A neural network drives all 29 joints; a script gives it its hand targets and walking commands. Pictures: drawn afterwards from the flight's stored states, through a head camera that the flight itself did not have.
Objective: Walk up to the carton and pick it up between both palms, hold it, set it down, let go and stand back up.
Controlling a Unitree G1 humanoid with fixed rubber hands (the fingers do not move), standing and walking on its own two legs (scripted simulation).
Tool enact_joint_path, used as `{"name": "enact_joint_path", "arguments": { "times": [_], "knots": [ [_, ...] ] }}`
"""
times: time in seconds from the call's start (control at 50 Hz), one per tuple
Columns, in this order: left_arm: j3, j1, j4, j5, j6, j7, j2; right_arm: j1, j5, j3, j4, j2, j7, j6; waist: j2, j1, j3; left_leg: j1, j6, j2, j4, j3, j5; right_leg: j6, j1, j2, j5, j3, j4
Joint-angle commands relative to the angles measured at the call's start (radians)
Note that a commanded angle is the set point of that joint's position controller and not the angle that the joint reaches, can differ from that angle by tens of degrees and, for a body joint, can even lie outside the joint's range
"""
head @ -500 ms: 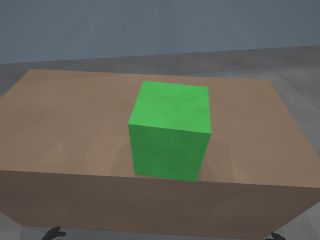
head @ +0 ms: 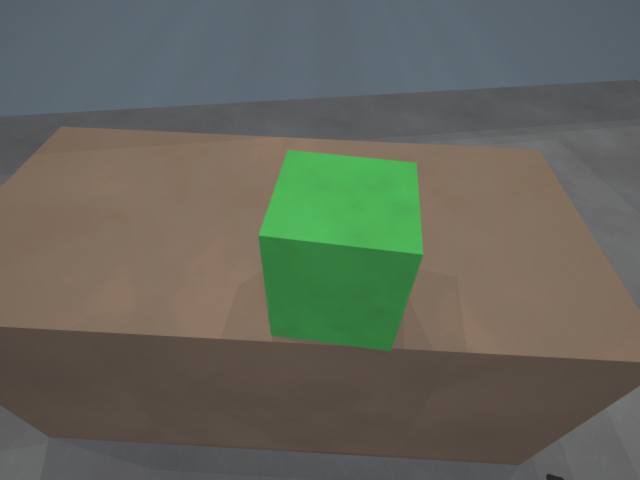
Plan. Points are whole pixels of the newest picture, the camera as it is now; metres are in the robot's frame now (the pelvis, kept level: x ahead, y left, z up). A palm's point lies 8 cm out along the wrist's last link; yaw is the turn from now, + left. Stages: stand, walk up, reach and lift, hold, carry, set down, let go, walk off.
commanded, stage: stand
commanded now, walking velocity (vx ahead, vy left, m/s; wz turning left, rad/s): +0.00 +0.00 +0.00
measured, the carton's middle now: (340, 252) +0.47 -0.03 +0.00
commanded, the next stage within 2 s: none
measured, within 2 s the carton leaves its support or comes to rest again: neither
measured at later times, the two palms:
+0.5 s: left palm out of the picture +0.10 +0.31 -0.10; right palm out of the picture +0.10 -0.31 -0.09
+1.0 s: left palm out of the picture +0.08 +0.31 -0.10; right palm out of the picture +0.08 -0.31 -0.10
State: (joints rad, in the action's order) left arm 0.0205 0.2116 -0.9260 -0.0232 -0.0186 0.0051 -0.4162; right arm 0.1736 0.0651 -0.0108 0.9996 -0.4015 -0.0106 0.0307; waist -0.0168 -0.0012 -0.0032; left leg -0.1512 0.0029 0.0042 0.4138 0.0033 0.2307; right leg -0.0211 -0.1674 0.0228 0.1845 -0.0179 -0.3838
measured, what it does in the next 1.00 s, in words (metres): stands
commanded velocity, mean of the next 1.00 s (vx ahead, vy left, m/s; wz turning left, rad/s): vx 0.00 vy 0.00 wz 0.00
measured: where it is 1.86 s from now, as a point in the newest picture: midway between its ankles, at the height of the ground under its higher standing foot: outside the picture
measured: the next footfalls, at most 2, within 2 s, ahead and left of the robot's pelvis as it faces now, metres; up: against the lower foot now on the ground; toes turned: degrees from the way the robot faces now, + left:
none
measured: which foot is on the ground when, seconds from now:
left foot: down 0.00-1.00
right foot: down 0.00-1.00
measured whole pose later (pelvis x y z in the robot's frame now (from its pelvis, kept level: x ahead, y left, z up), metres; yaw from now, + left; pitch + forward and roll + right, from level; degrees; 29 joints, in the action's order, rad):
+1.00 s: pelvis -0.01 +0.00 +0.00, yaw +0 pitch -1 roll +0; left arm 0.02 0.16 -0.98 -0.02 -0.02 0.01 -0.42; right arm 0.15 0.06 -0.01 1.04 -0.39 -0.01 0.03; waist -0.01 0.00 -0.01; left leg -0.15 0.00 0.00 0.38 0.00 0.20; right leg -0.02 -0.17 0.02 0.16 -0.02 -0.35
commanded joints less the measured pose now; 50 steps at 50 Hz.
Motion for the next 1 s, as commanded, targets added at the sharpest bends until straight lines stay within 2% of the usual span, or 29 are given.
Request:
{"name": "enact_joint_path", "arguments": {
  "times": [0.0, 0.02, 0.04, 0.06, 0.08, 0.14, 0.16, 0.2, 0.24, 0.26, 0.3, 0.32, 0.34, 0.38, 0.4, 0.42, 0.44, 0.48, 0.5, 0.56, 0.58, 0.6, 0.68, 0.76, 0.78, 0.8, 0.84, 0.94, 0.98],
  "knots": [
    [-0.048, -0.064, -0.003, 0.035, -0.024, -0.001, -0.182, -0.064, -0.104, 0.04, -0.031, -0.213, 0.008, 0.011, 0.05, -0.004, 0.025, -0.041, 0.042, 0.107, -0.125, 0.134, -0.039, -0.026, 0.031, -0.133, -0.053, 0.135, 0.072],
    [-0.05, -0.062, -0.005, 0.04, -0.028, -0.004, -0.195, -0.056, -0.1, 0.03, -0.033, -0.191, 0.003, 0.007, 0.099, 0.002, -0.02, -0.009, 0.038, 0.109, -0.118, 0.117, -0.064, -0.025, 0.035, -0.135, -0.068, 0.137, 0.071],
    [-0.05, -0.06, 0.001, 0.031, -0.022, -0.002, -0.181, -0.068, -0.1, 0.037, -0.035, -0.199, 0.009, 0.007, 0.104, 0.001, -0.031, 0.001, 0.038, 0.114, -0.11, 0.113, -0.09, -0.023, 0.039, -0.136, -0.086, 0.129, 0.069],
    [-0.048, -0.094, -0.002, 0.036, -0.021, -0.005, -0.204, -0.05, -0.093, 0.033, -0.031, -0.178, 0.007, 0.008, 0.072, 0.022, -0.003, -0.011, 0.031, 0.11, -0.113, 0.12, -0.098, -0.02, 0.027, -0.13, -0.086, 0.135, 0.076],
    [-0.047, -0.071, -0.004, 0.032, -0.022, -0.003, -0.188, -0.052, -0.096, 0.032, -0.029, -0.188, 0.011, 0.011, 0.104, 0.007, 0.006, -0.02, 0.035, 0.116, -0.113, 0.122, -0.114, -0.026, 0.037, -0.136, -0.106, 0.135, 0.073],
    [-0.045, -0.067, -0.013, 0.023, -0.022, -0.006, -0.183, -0.057, -0.093, 0.037, -0.018, -0.198, 0.011, 0.011, 0.083, -0.003, -0.009, -0.03, 0.037, 0.113, -0.12, 0.127, -0.12, -0.022, 0.052, -0.136, -0.098, 0.129, 0.063],
    [-0.052, -0.068, -0.013, 0.031, -0.022, -0.006, -0.199, -0.056, -0.092, 0.033, -0.019, -0.2, 0.014, 0.007, 0.043, -0.003, -0.04, 0.015, 0.036, 0.117, -0.106, 0.117, -0.149, -0.026, 0.056, -0.139, -0.126, 0.125, 0.061],
    [-0.044, -0.063, -0.02, 0.026, -0.021, -0.004, -0.183, -0.05, -0.094, 0.03, -0.017, -0.193, 0.014, 0.009, 0.119, 0.007, 0.004, -0.014, 0.036, 0.117, -0.119, 0.117, -0.131, -0.025, 0.04, -0.147, -0.1, 0.141, 0.071],
    [-0.04, -0.095, -0.009, 0.036, -0.018, -0.005, -0.169, -0.066, -0.096, 0.036, -0.023, -0.19, 0.011, 0.013, 0.059, 0.012, -0.013, 0.004, 0.031, 0.121, -0.101, 0.117, -0.153, -0.017, 0.033, -0.135, -0.121, 0.12, 0.07],
    [-0.044, -0.07, -0.016, 0.029, -0.021, -0.007, -0.171, -0.072, -0.095, 0.03, -0.02, -0.188, 0.013, 0.009, 0.062, -0.005, -0.059, 0.008, 0.039, 0.121, -0.113, 0.122, -0.157, -0.019, 0.087, -0.141, -0.139, 0.117, 0.073],
    [-0.049, -0.087, -0.025, 0.032, -0.019, -0.012, -0.194, -0.061, -0.091, 0.032, -0.012, -0.183, 0.008, 0.01, 0.123, 0.01, -0.062, 0.027, 0.024, 0.11, -0.116, 0.109, -0.188, -0.024, 0.08, -0.145, -0.178, 0.125, 0.052],
    [-0.049, -0.077, -0.021, 0.024, -0.02, -0.009, -0.19, -0.042, -0.087, 0.034, -0.008, -0.191, 0.014, 0.009, 0.078, 0.006, -0.044, 0.03, 0.028, 0.118, -0.112, 0.109, -0.193, -0.025, 0.062, -0.145, -0.16, 0.128, 0.057],
    [-0.045, -0.082, -0.021, 0.026, -0.021, -0.009, -0.179, -0.078, -0.09, 0.037, -0.01, -0.195, 0.009, 0.01, 0.086, -0.003, -0.053, 0.03, 0.031, 0.126, -0.102, 0.114, -0.221, -0.019, 0.075, -0.144, -0.17, 0.117, 0.066],
    [-0.042, -0.097, -0.019, 0.028, -0.022, -0.008, -0.167, -0.057, -0.092, 0.035, -0.008, -0.185, 0.014, 0.011, 0.114, 0.019, -0.069, 0.036, 0.021, 0.114, -0.109, 0.102, -0.214, -0.016, 0.083, -0.149, -0.205, 0.121, 0.065],
    [-0.044, -0.102, -0.024, 0.023, -0.024, -0.009, -0.173, -0.07, -0.095, 0.034, -0.011, -0.193, 0.016, 0.013, 0.066, 0.011, -0.039, 0.025, 0.026, 0.129, -0.111, 0.109, -0.179, -0.017, 0.061, -0.152, -0.172, 0.121, 0.068],
    [-0.041, -0.095, -0.027, 0.024, -0.022, -0.009, -0.182, -0.07, -0.089, 0.039, -0.004, -0.185, 0.014, 0.011, 0.095, 0.007, -0.052, 0.043, 0.033, 0.131, -0.117, 0.118, -0.176, -0.022, 0.051, -0.145, -0.159, 0.122, 0.07],
    [-0.043, -0.104, -0.021, 0.027, -0.02, -0.009, -0.175, -0.072, -0.09, 0.04, -0.008, -0.198, 0.019, 0.012, 0.064, 0.004, -0.007, 0.015, 0.028, 0.12, -0.118, 0.119, -0.183, -0.017, 0.044, -0.141, -0.157, 0.115, 0.077],
    [-0.048, -0.09, -0.024, 0.033, -0.025, -0.01, -0.174, -0.074, -0.099, 0.036, -0.015, -0.182, 0.017, 0.015, 0.1, -0.001, -0.041, 0.027, 0.033, 0.124, -0.106, 0.103, -0.195, -0.028, 0.07, -0.149, -0.164, 0.127, 0.078],
    [-0.053, -0.105, -0.034, 0.038, -0.022, -0.008, -0.199, -0.072, -0.095, 0.04, -0.01, -0.188, 0.013, 0.011, 0.096, 0.019, -0.058, 0.05, 0.025, 0.127, -0.11, 0.107, -0.192, -0.026, 0.053, -0.144, -0.174, 0.126, 0.065],
    [-0.037, -0.097, -0.027, 0.031, -0.02, -0.006, -0.161, -0.06, -0.097, 0.034, 0.001, -0.185, 0.021, 0.008, 0.081, 0.013, -0.041, 0.014, 0.027, 0.125, -0.116, 0.112, -0.167, -0.013, 0.061, -0.14, -0.16, 0.116, 0.087],
    [-0.047, -0.109, -0.03, 0.031, -0.019, -0.012, -0.19, -0.08, -0.099, 0.038, -0.006, -0.188, 0.017, 0.006, 0.106, 0.008, -0.02, 0.015, 0.024, 0.128, -0.124, 0.103, -0.167, -0.022, 0.045, -0.143, -0.149, 0.123, 0.079],
    [-0.043, -0.1, -0.038, 0.034, -0.015, -0.011, -0.177, -0.062, -0.095, 0.039, -0.002, -0.19, 0.018, 0.007, 0.069, 0.018, -0.036, 0.02, 0.021, 0.12, -0.126, 0.108, -0.155, -0.014, 0.058, -0.141, -0.148, 0.114, 0.08],
    [-0.032, -0.123, -0.035, 0.029, -0.018, -0.006, -0.165, -0.058, -0.094, 0.042, 0.003, -0.195, 0.018, 0.009, 0.093, 0.019, -0.007, 0.015, 0.024, 0.123, -0.138, 0.114, -0.117, -0.017, 0.004, -0.142, -0.076, 0.126, 0.085],
    [-0.047, -0.099, -0.038, 0.034, -0.021, -0.004, -0.174, -0.083, -0.1, 0.044, -0.005, -0.201, 0.017, 0.009, 0.1, -0.007, -0.004, -0.023, 0.03, 0.118, -0.148, 0.106, -0.045, -0.018, 0.04, -0.143, -0.05, 0.129, 0.098],
    [-0.049, -0.111, -0.041, 0.031, -0.018, -0.006, -0.193, -0.079, -0.097, 0.042, 0.0, -0.203, 0.014, 0.011, 0.106, 0.011, -0.005, -0.023, 0.031, 0.122, -0.155, 0.122, -0.016, -0.02, 0.027, -0.138, -0.038, 0.127, 0.105],
    [-0.041, -0.106, -0.045, 0.032, -0.02, -0.003, -0.177, -0.092, -0.096, 0.042, 0.003, -0.195, 0.011, 0.009, 0.102, -0.01, 0.0, -0.035, 0.031, 0.124, -0.156, 0.124, -0.009, -0.02, 0.05, -0.141, -0.026, 0.127, 0.113],
    [-0.049, -0.122, -0.05, 0.032, -0.023, -0.006, -0.196, -0.093, -0.101, 0.038, -0.007, -0.18, 0.011, 0.01, 0.095, 0.013, 0.01, -0.026, 0.036, 0.121, -0.152, 0.117, -0.02, -0.023, 0.026, -0.145, -0.008, 0.142, 0.119],
    [-0.047, -0.108, -0.058, 0.033, -0.027, -0.001, -0.186, -0.054, -0.093, 0.032, 0.004, -0.18, 0.008, 0.009, 0.07, 0.012, -0.014, -0.015, 0.029, 0.124, -0.143, 0.124, -0.08, -0.026, 0.054, -0.144, -0.084, 0.12, 0.094],
    [-0.052, -0.109, -0.049, 0.032, -0.021, -0.002, -0.188, -0.078, -0.095, 0.038, 0.004, -0.182, 0.014, 0.004, 0.095, 0.003, -0.026, -0.019, 0.028, 0.122, -0.142, 0.111, -0.075, -0.02, 0.062, -0.145, -0.058, 0.12, 0.095]
  ]
}}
